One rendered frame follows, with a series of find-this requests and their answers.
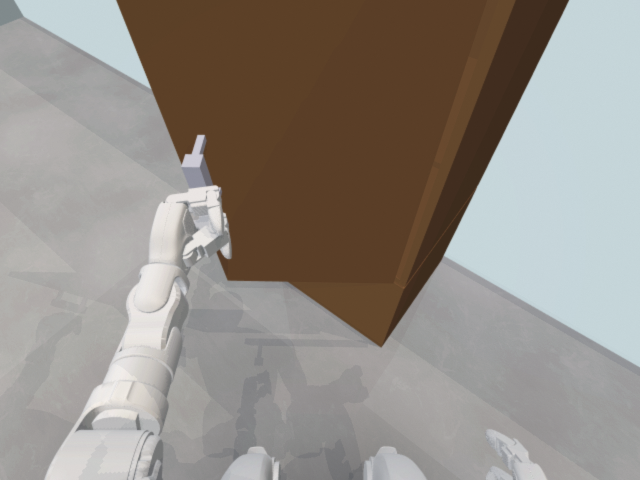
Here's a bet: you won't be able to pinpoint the robot left upper arm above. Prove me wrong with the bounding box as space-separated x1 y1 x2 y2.
50 430 163 480

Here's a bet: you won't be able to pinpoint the robot left forearm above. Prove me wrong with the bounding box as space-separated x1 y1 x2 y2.
44 263 190 480

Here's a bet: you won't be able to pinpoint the cupboard door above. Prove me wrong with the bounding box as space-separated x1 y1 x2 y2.
116 0 487 284

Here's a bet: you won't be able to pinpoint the robot left shin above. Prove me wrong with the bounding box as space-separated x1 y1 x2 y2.
247 447 268 455

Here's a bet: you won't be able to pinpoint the handle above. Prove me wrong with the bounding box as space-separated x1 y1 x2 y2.
181 135 222 216

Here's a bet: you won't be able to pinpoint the right robot hand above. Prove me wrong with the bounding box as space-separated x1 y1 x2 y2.
485 429 548 480

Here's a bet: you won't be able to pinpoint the left robot hand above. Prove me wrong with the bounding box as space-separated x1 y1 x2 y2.
148 185 232 276

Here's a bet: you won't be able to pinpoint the robot shin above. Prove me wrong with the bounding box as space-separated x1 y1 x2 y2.
247 447 268 455
376 446 397 455

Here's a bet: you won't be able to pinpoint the robot right shin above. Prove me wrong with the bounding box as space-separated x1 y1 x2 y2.
376 446 397 455

